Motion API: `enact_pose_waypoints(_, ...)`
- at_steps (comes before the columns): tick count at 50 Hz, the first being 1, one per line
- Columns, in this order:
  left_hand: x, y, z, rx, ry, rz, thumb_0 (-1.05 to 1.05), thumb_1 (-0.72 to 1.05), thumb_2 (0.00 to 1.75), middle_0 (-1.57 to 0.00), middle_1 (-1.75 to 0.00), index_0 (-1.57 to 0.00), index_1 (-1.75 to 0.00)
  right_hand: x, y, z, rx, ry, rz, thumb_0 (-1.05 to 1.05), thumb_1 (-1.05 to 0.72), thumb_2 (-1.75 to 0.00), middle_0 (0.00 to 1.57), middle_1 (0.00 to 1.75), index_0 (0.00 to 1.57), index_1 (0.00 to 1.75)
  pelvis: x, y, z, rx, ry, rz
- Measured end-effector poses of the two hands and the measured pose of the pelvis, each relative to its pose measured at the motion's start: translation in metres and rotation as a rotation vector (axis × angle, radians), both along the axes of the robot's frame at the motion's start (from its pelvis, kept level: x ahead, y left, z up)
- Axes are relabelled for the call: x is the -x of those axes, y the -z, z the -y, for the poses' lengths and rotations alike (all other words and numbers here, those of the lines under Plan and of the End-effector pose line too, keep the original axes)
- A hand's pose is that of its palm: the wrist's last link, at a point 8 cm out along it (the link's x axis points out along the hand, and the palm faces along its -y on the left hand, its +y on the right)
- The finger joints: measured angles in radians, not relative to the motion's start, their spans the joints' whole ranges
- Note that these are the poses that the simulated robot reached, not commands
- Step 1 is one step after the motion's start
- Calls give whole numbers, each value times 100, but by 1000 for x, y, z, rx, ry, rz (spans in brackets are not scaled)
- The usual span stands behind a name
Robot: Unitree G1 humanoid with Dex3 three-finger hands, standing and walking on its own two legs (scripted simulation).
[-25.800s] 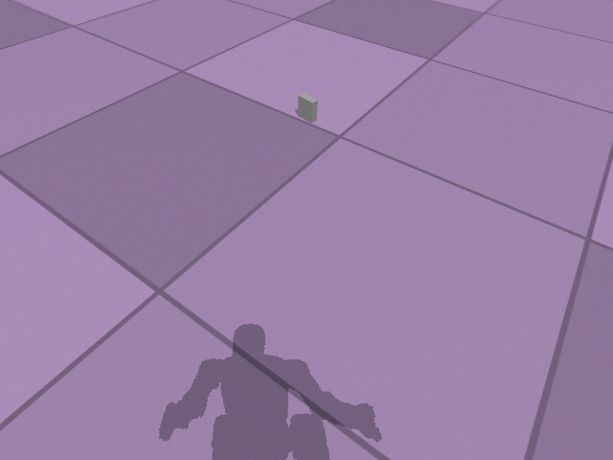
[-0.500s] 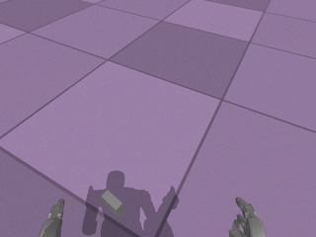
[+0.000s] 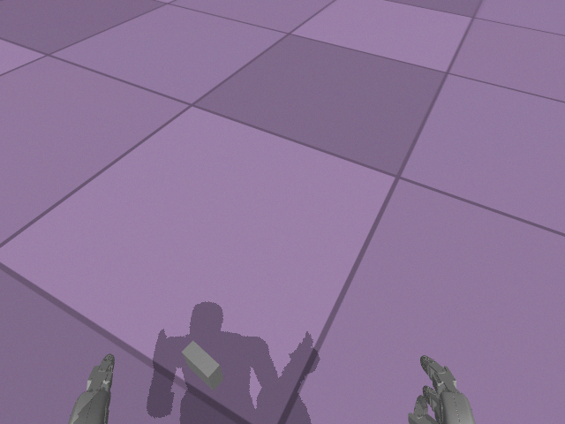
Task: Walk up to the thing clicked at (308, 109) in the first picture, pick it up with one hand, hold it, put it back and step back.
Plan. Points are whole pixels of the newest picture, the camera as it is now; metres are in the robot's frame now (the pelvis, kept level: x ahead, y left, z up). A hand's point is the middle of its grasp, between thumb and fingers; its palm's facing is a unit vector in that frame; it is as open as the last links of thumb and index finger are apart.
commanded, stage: home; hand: left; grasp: from the side
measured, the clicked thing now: (203, 366) +0.44 +0.21 -0.66
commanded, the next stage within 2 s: stand in 0.10 s
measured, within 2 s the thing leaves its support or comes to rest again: neither
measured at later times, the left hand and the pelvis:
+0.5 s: hand out of the picture +0.17 +0.18 -0.05, palm faces +0.11 -0.95 -0.28, open 12.8 cm; pelvis +0.00 +0.00 +0.00, yaw +0 degrees
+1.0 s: hand out of the picture +0.05 +0.25 -0.11, palm faces +0.00 -0.94 -0.35, open 7.4 cm; pelvis +0.00 +0.01 +0.05, yaw +0 degrees
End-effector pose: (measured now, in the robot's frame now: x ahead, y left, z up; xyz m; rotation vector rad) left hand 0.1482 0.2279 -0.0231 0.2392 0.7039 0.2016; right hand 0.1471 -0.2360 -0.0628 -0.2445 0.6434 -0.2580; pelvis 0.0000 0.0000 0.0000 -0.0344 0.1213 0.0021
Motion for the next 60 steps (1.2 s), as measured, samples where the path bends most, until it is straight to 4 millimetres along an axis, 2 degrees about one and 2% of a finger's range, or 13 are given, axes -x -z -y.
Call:
enact_pose_waypoints(12, -2, 0, 3, 5, -4, 0, -1, -51, 8, -6, -6, -6, -6, -2, -1, 4, 8, 5, 3, 1, -90, -90, 20, 30, 21, 30, -1, 0, 2, -1, -2, 3)
enact_pose_waypoints(16, -1, 0, 2, 5, -6, 0, -1, -44, 15, -10, -12, -10, -12, -2, -3, 5, 10, 5, 7, 1, -90, -90, 20, 30, 21, 30, -1, -1, 2, 0, -3, 5)
enact_pose_waypoints(20, 1, 0, 2, 6, -6, 0, 0, -26, 33, -15, -20, -15, -20, -1, -3, 4, 10, 3, 9, 1, -91, -90, 20, 30, 21, 30, 0, -1, 2, -1, -2, 5)
enact_pose_waypoints(25, 3, 1, 2, 6, -5, -4, 0, 5, 60, -18, -26, -18, -26, -1, -3, 3, 8, 0, 10, 1, -91, -90, 20, 30, 21, 30, 2, 0, 1, -1, -2, 7)
enact_pose_waypoints(29, 3, 21, -10, -41, 91, -45, 0, 34, 75, -20, -28, -20, -28, 6, 13, 9, 46, -124, -169, 1, -90, -90, 20, 30, 21, 30, 7, -5, 1, -19, -4, 66)
enact_pose_waypoints(34, 23, 43, -37, -42, 77, -179, 1, 65, 85, -20, -30, -20, -30, 28, 17, 28, 30, -107, -323, 1, -90, -89, 21, 30, 21, 30, 6, -14, -1, -32, -3, 105)
enact_pose_waypoints(40, 60, 51, -61, -49, 8, -338, 1, 82, 89, -20, -30, -20, -30, 58, 13, 44, 33, -44, -436, 1, -91, -89, 20, 30, 21, 30, 2, -28, -6, -29, -3, 137)
enact_pose_waypoints(49, 104, 48, -71, -39, -55, -492, 1, 89, 90, -20, -30, -20, -30, 86, 11, 40, -4, -11, -547, 1, -91, -90, 20, 30, 20, 30, 3, -46, -9, -32, -4, 175)
enact_pose_waypoints(60, 121, 41, -70, -38, -78, -552, 1, 90, 90, -20, -30, -20, -30, 96, 13, 34, -45, -9, -582, 1, -91, -89, 20, 30, 21, 30, 10, -55, -8, -39, -6, 193)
